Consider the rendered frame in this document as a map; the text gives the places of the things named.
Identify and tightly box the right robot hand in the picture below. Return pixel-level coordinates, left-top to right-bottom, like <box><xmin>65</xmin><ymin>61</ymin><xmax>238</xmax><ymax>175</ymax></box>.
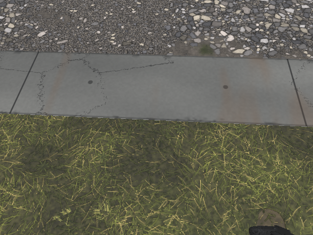
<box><xmin>248</xmin><ymin>225</ymin><xmax>294</xmax><ymax>235</ymax></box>

